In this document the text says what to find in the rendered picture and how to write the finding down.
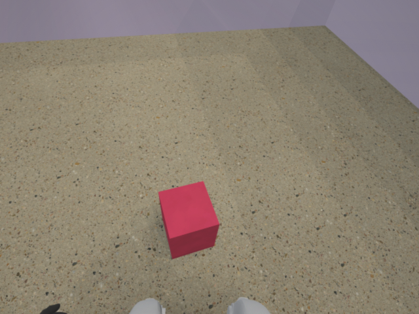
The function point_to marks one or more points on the robot thigh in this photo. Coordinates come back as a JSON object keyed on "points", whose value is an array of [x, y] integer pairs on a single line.
{"points": [[148, 307], [245, 306]]}

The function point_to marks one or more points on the carton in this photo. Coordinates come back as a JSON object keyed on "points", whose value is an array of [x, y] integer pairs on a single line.
{"points": [[189, 218]]}

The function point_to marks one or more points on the robot right thigh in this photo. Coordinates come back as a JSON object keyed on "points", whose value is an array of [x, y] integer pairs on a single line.
{"points": [[245, 306]]}

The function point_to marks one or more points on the robot left thigh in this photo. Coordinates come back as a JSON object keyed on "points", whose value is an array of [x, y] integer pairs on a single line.
{"points": [[148, 307]]}

